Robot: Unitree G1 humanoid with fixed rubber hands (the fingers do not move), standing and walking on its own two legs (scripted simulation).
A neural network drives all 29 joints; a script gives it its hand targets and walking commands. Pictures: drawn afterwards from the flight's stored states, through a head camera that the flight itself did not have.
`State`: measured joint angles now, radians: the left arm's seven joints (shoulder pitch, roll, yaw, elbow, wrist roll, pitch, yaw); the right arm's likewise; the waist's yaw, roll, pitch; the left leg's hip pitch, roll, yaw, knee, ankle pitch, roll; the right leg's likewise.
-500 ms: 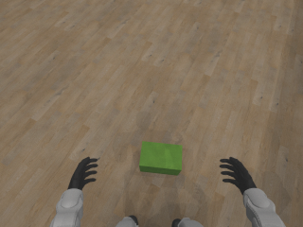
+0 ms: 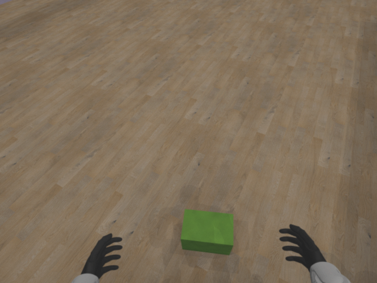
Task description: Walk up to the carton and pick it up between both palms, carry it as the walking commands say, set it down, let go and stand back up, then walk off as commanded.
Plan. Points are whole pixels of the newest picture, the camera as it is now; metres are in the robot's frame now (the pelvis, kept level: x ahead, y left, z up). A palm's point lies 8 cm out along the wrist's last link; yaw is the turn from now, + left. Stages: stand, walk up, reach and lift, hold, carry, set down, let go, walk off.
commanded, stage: let go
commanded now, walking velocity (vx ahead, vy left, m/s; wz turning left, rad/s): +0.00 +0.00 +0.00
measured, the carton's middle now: (207, 232) +0.44 -0.05 -0.69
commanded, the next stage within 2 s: stand in 0.10 s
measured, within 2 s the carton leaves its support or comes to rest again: neither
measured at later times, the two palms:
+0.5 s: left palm out of the picture +0.12 +0.29 -0.09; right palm (341, 279) +0.14 -0.29 -0.09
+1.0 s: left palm out of the picture +0.10 +0.30 -0.10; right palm out of the picture +0.12 -0.30 -0.09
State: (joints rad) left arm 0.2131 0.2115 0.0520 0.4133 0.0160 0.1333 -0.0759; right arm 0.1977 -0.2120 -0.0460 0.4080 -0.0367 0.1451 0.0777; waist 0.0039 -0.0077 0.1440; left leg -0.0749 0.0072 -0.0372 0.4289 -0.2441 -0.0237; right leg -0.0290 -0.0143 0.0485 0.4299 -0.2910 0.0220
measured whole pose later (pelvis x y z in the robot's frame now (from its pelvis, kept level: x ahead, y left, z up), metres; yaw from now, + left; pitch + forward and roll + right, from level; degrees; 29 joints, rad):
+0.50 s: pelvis +0.01 +0.00 +0.00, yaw +0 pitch -1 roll +0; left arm 0.20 0.34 0.04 0.76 0.05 0.03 0.02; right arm 0.18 -0.35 -0.03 0.76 -0.04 0.02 -0.02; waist 0.00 0.01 0.02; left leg -0.20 0.02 -0.05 0.50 -0.28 -0.03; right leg -0.14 0.00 0.04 0.46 -0.31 0.02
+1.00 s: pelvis +0.01 +0.00 +0.00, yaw +0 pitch -2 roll +0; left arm 0.18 0.37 0.02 0.89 0.03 0.01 0.02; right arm 0.15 -0.37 -0.01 0.90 -0.03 0.00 -0.02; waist 0.00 0.00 0.03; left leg -0.15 0.01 -0.04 0.43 -0.24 -0.02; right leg -0.09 -0.01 0.04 0.40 -0.28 0.03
